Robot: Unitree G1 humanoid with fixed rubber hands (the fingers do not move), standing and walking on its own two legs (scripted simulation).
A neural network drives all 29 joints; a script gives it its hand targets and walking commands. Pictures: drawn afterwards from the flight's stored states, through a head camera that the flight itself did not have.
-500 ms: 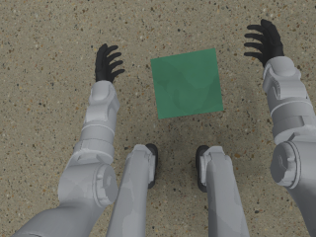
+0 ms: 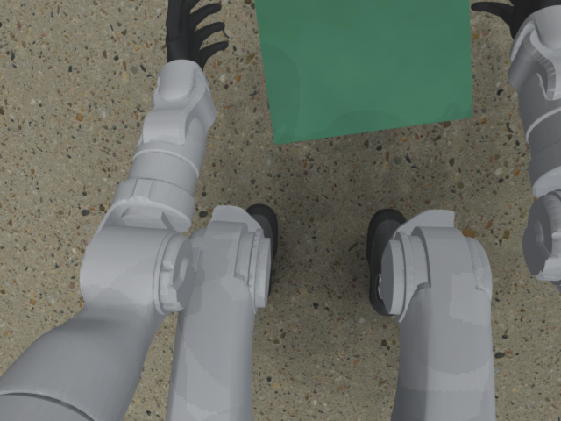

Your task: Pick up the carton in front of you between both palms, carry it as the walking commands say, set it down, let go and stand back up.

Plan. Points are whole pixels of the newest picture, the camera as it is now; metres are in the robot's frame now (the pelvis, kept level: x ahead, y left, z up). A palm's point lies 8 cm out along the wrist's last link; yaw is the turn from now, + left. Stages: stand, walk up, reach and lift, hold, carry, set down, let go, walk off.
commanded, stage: reach and lift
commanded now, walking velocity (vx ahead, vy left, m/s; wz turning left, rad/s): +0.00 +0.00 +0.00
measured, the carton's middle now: (352, 58) +0.50 -0.05 -0.27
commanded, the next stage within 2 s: none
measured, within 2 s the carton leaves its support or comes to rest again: leaves its support in 0.90 s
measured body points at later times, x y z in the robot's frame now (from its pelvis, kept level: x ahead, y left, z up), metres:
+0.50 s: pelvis +0.01 +0.00 -0.02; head +0.36 -0.05 +0.25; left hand +0.53 +0.13 -0.20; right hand +0.54 -0.22 -0.21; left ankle +0.13 +0.13 -0.36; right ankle +0.12 -0.12 -0.36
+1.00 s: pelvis +0.01 +0.00 -0.03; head +0.34 -0.06 +0.26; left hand +0.53 +0.11 -0.18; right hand +0.54 -0.19 -0.19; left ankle +0.13 +0.13 -0.36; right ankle +0.12 -0.12 -0.36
